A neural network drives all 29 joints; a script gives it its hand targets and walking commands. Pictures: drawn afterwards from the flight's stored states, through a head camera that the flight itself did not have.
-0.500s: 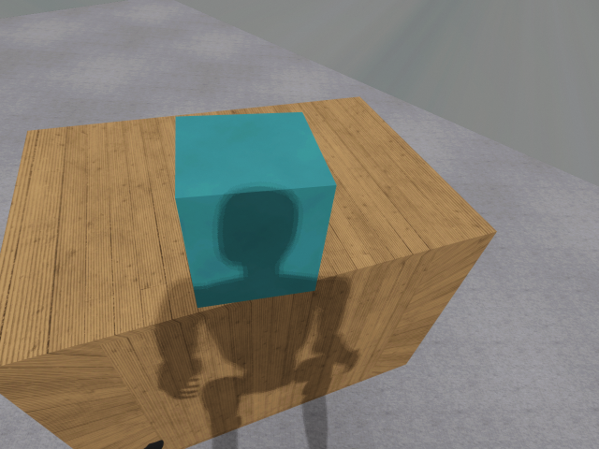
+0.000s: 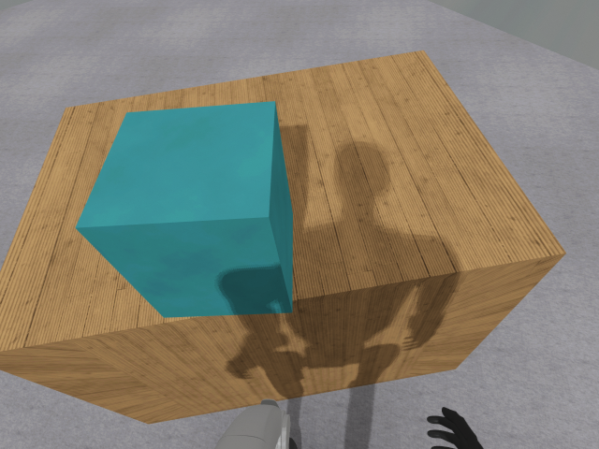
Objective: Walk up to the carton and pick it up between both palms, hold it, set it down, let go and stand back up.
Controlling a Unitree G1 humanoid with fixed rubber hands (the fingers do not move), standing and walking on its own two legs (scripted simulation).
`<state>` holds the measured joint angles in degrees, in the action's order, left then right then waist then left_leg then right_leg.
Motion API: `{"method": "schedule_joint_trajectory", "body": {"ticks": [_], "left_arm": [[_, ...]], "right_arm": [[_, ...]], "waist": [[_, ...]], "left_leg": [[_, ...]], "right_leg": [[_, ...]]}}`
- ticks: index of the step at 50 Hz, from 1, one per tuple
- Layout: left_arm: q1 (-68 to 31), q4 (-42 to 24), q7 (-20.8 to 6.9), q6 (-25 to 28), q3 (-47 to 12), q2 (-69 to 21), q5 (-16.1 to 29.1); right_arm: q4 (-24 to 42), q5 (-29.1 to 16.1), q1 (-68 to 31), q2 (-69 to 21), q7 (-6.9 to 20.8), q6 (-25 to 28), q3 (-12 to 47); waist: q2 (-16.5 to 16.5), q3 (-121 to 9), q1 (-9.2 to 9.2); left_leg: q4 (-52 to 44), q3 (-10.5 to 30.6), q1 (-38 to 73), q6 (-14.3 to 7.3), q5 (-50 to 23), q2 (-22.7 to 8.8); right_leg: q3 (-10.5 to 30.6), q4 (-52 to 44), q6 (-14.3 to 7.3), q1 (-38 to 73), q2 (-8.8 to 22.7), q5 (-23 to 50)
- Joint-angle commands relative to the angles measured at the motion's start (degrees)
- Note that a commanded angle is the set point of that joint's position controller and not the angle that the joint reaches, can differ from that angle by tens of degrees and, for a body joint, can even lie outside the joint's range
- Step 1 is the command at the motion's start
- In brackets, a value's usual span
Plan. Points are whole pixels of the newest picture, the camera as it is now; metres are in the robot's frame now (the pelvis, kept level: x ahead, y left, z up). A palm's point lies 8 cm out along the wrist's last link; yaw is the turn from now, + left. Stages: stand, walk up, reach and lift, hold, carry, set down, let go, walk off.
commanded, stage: walk up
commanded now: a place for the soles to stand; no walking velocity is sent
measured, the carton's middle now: (214, 218) +0.42 +0.16 +0.05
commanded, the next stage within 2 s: none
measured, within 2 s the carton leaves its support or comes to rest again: neither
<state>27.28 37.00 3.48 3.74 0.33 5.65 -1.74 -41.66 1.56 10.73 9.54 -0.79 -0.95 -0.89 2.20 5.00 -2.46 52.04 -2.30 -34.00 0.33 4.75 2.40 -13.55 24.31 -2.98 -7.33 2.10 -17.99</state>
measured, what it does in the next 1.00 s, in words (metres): steps to the left: left foot, then right foot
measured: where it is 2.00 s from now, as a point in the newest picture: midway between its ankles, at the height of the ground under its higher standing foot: outside the picture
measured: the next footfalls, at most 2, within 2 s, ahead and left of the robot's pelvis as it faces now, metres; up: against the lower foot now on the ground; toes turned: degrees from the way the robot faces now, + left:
left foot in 0.18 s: +0.14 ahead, +0.07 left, +0.00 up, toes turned +6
right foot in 0.50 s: +0.11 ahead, -0.11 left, +0.00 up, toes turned +0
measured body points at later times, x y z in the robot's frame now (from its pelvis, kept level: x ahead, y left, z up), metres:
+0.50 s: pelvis +0.03 +0.01 -0.03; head +0.07 -0.01 +0.42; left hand +0.16 +0.25 -0.12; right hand +0.24 -0.20 -0.14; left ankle +0.10 +0.06 -0.74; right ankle +0.07 -0.12 -0.74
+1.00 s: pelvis -0.03 +0.13 -0.01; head -0.07 +0.16 +0.43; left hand +0.02 +0.39 -0.14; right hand +0.11 -0.07 -0.11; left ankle -0.05 +0.24 -0.74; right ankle +0.03 -0.05 -0.68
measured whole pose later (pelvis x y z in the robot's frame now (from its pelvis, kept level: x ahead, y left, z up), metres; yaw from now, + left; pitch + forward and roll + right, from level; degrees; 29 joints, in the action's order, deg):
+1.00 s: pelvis -0.03 +0.13 -0.01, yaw +13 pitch -1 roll -3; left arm 18.4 38.0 -1.2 -2.3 2.1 14.3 -2.1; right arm -35.5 1.4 21.1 6.2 -0.8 -0.5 -0.8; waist -2.3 -3.4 0.8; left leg 36.1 1.5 -16.4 0.1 19.0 -2.4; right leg 0.6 58.9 4.7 -29.1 3.7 -26.7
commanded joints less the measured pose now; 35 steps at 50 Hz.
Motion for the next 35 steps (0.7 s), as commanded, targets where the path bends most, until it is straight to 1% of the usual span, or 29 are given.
{"method": "schedule_joint_trajectory", "body": {"ticks": [1, 2, 3, 5, 6, 7, 8, 9, 10, 11, 12, 13, 14, 15, 18, 21, 23, 24, 25, 26, 27, 28, 29, 30, 31, 32, 33, 34, 35], "left_arm": [[5.91, -3.37, 1.95, -0.74, 2.97, 8.53, 0.37], [5.12, -3.62, 2.3, -1.19, 3.31, 9.52, 0.32], [4.75, -3.81, 2.72, -1.49, 3.58, 9.65, 0.3], [2.85, -4.34, 3.3, -2.17, 3.82, 10.18, 0.36], [1.47, -4.42, 3.28, -2.29, 3.92, 10.41, 0.64], [-0.92, -4.95, 3.01, -2.31, 3.74, 10.06, 0.93], [-1.42, -5.51, 2.57, -1.91, 2.92, 8.61, 1.27], [-1.64, -5.74, 2.37, -2.27, 2.06, 6.52, 1.74], [-2.89, -5.84, 2.55, -2.86, 2.38, 6.96, 1.37], [-4.75, -6.32, 2.15, -2.9, 2.53, 7.31, 0.9], [-5.75, -6.5, 1.48, -2.99, 2.35, 6.63, 0.78], [-6.24, -6.13, 1.07, -3.26, 2.5, 6.31, 0.68], [-6.38, -5.79, 0.96, -3.47, 2.55, 5.96, 0.87], [-6.04, -5.57, 1.27, -3.45, 2.31, 5.14, 1.16], [-5.87, -4.38, 2.16, -2.65, 2.07, 4.04, 1.86], [-5.74, -3.57, 2.67, -2.23, 1.92, 3.73, 1.87], [-2.76, -2.97, 2.89, -1.76, 2.27, 4.37, 1.43], [-1.18, -2.62, 2.98, -1.48, 2.95, 6.59, 0.69], [-0.57, -3.54, 3.18, -1.32, 4.16, 10.81, -0.1], [-5.04, -5.73, 3.56, -1.79, 5.31, 14.29, -0.17], [-11.56, -7.2, 4.27, -1.87, 6.38, 15.56, 0.46], [-15.92, -7.91, 4.5, -1.51, 6.08, 13.47, 0.96], [-15.61, -7.49, 4.76, -1.08, 4.98, 9.73, 0.75], [-14.38, -6.59, 4.93, -0.85, 4.08, 8.66, -0.2], [-12.14, -5.35, 4.67, -0.63, 3.58, 8.14, -0.48], [-9.93, -3.82, 4.1, -0.31, 3.45, 8.55, -0.3], [-8.86, -3.12, 3.11, -0.16, 3.28, 8.83, -0.15], [-9.48, -3.29, 2.1, -0.18, 3.01, 8.69, -0.25], [-11.77, -3.88, 0.91, -0.35, 3.06, 9.24, -0.46]], "right_arm": [[5.85, 0.92, -9.29, -1.14, 0.69, 0.31, 1.92], [5.94, 1.05, -9.03, -0.93, 0.78, -0.07, 1.89], [5.73, 1.2, -8.47, -0.33, 0.89, -0.36, 1.7], [5.87, 1.31, -7.49, -0.17, 1.28, -0.73, 1.68], [5.63, 1.34, -5.53, 0.56, 1.42, -0.55, 1.26], [4.93, 1.4, -1.09, 2.16, 1.47, -0.06, 0.24], [4.15, 1.34, 5.38, 6.43, 1.17, 0.41, -1.97], [2.64, 0.29, 8.9, 6.61, 0.21, 0.3, -2.3], [3.26, -0.69, 7.58, 4.65, -0.75, -0.11, -2.14], [4.75, -0.91, 2.41, 4.53, -1.32, -0.49, -2.46], [7.56, -0.59, -3.91, 3.22, -1.72, -0.96, -2.32], [9.72, -0.5, -8.11, 2.58, -1.85, -1.37, -1.88], [10.89, -0.29, -10.37, 2.8, -1.58, -1.55, -1.76], [11.59, -0.11, -12.11, 4.42, -0.88, -1.77, -2.0], [12.37, 0.88, -12.74, 5.94, 0.99, -2.85, -2.51], [13.09, 0.77, -12.12, 7.31, 1.92, -3.7, -2.69], [13.29, 0.55, -13.32, 7.61, 2.41, -4.25, -2.28], [13.38, 0.39, -13.12, 6.49, 2.82, -4.25, -1.93], [14.41, 0.22, -12.45, 5.04, 3.29, -4.06, -1.33], [13.44, 1.28, -9.16, 4.32, 3.09, -4.66, -1.58], [14.17, 2.45, -7.52, 6.87, 2.84, -6.29, -2.65], [13.93, 2.57, -9.3, 7.85, 2.85, -6.86, -3.14], [13.25, 2.64, -12.44, 8.89, 2.95, -6.45, -3.33], [13.29, 2.28, -13.75, 7.93, 3.12, -6.23, -3.07], [13.51, 2.02, -13.75, 6.59, 3.38, -6.08, -2.42], [13.45, 1.98, -13.0, 5.16, 3.7, -5.75, -1.77], [11.98, 1.45, -9.41, 3.66, 3.9, -5.06, -1.18], [11.35, 0.86, -7.05, 2.74, 4.11, -4.5, -0.71], [10.29, -0.15, -3.89, 0.94, 4.25, -3.87, 0.05]], "waist": [[-10.48, -5.67, -3.67], [-11.22, -6.02, -3.13], [-9.82, -5.42, -2.34], [-8.63, -4.83, -0.03], [-5.2, -4.97, 2.34], [-2.32, -7.28, 5.99], [3.47, -13.21, 9.13], [10.61, -16.93, 10.64], [7.42, -15.12, 9.3], [7.58, -13.81, 6.93], [4.79, -10.88, 4.84], [2.87, -9.06, 3.44], [0.95, -6.76, 2.4], [1.87, -5.25, 1.64], [2.25, -7.8, 1.71], [4.34, -12.46, 1.39], [3.03, -12.37, -1.37], [0.19, -12.99, -2.14], [-9.18, -12.68, -2.5], [-15.48, -9.4, -0.68], [-16.13, -5.93, 0.59], [-14.08, -4.55, 1.56], [-7.0, -4.4, 1.24], [-2.99, -5.66, 1.33], [-2.21, -6.74, 0.92], [-2.65, -8.42, 0.52], [-5.48, -10.74, 0.59], [-8.38, -11.65, 1.05], [-13.57, -12.41, 2.22]], "left_leg": [[-14.36, -4.66, -1.02, -3.53, 2.25, 0.72], [-15.57, -3.4, 0.0, -4.65, 4.4, -0.18], [-16.73, -2.76, 1.35, -5.93, 5.99, -0.42], [-21.04, -2.62, 6.36, -8.58, 6.35, -0.56], [-25.07, -1.58, 12.52, -10.66, 2.2, -1.43], [-27.75, 1.73, 24.67, -14.23, -10.73, -5.04], [-21.4, 12.15, 40.99, -20.96, -30.72, -13.4], [-19.8, 25.59, 46.65, -28.03, -39.06, -21.87], [-21.28, 26.38, 40.74, -30.94, -33.55, -23.13], [-25.21, 23.83, 33.72, -28.58, -25.64, -21.53], [-27.1, 17.75, 27.25, -25.44, -17.37, -17.65], [-27.4, 14.54, 21.64, -22.75, -14.21, -14.74], [-27.59, 11.89, 15.34, -20.93, -15.29, -11.99], [-27.45, 9.34, 11.08, -19.85, -18.22, -9.86], [-24.6, 7.55, 14.38, -19.46, -24.71, -6.95], [-21.65, 9.28, 18.21, -16.92, -16.42, -6.16], [-18.15, 9.23, 14.08, -13.06, -8.69, -4.9], [-14.98, 8.01, 8.65, -10.2, -2.23, -3.75], [-4.81, 5.87, -1.35, -6.24, 13.45, -1.03], [12.64, 1.09, -6.47, -2.56, 35.95, 3.04], [24.23, 8.91, -6.51, -1.76, 35.25, -0.18], [29.71, 10.65, -6.73, -0.6, 31.45, -2.1], [30.5, 11.29, -6.61, 0.23, 28.3, -1.54], [31.35, 11.03, -7.48, 1.27, 24.25, 0.17], [30.88, 9.28, -6.8, 2.51, 20.8, 1.43], [30.47, 8.03, -5.83, 3.61, 17.63, 1.39], [27.19, 6.42, -4.85, 4.58, 17.53, 1.42], [21.96, 4.74, -3.23, 5.42, 17.93, 0.91], [13.31, 2.68, -0.45, 6.01, 19.35, -0.14]], "right_leg": [[7.79, 0.5, 8.07, 14.48, 13.41, 40.38], [9.17, 1.32, 7.17, 14.96, 15.02, 40.29], [9.83, 2.35, 6.86, 13.76, 16.23, 40.73], [8.92, 6.46, 7.22, 9.35, 16.01, 41.9], [7.53, 11.52, 7.79, 4.89, 14.07, 39.52], [4.3, 21.49, 9.92, -4.89, 10.88, 33.62], [1.94, 35.33, 12.88, -18.5, 4.07, 17.87], [6.89, 48.52, 11.02, -27.15, -1.33, -22.17], [12.52, 53.31, 9.02, -26.56, 0.01, -26.98], [12.11, 53.65, 6.82, -25.22, 0.29, -23.76], [13.03, 52.74, 5.86, -23.95, 1.28, -21.15], [12.46, 50.32, 5.63, -21.89, 1.3, -18.63], [10.98, 48.19, 5.82, -19.65, 0.83, -15.12], [9.27, 44.37, 6.34, -17.26, 0.45, -12.01], [6.49, 33.47, 6.79, -16.56, 0.37, -6.83], [5.84, 18.85, 5.75, -11.37, 0.18, 2.14], [5.27, 4.88, 4.11, -2.89, -0.45, 15.83], [8.71, 3.53, 2.6, 3.38, 2.31, 18.71], [24.78, -0.83, -2.15, 7.36, 15.46, 13.6], [39.75, -6.1, -9.94, -1.07, 29.33, 11.69], [44.11, -9.97, -16.21, -9.3, 34.93, 9.95], [40.36, -10.52, -16.32, -11.46, 33.89, 6.97], [29.75, -7.53, -12.53, -9.67, 27.17, 11.37], [22.6, -4.29, -8.36, -7.9, 21.42, 15.43], [17.33, -2.67, -4.86, -7.53, 17.42, 15.15], [15.24, -2.63, -3.23, -5.79, 14.99, 12.9], [13.57, -2.93, -2.58, -3.07, 12.96, 8.49], [11.88, -3.93, -1.78, -2.49, 11.72, 1.97], [10.0, -5.3, -0.9, -2.58, 10.52, -3.93]]}}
